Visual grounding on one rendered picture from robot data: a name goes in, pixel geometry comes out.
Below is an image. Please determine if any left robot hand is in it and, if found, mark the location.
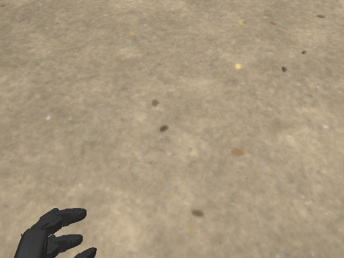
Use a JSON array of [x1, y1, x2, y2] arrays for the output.
[[14, 208, 97, 258]]

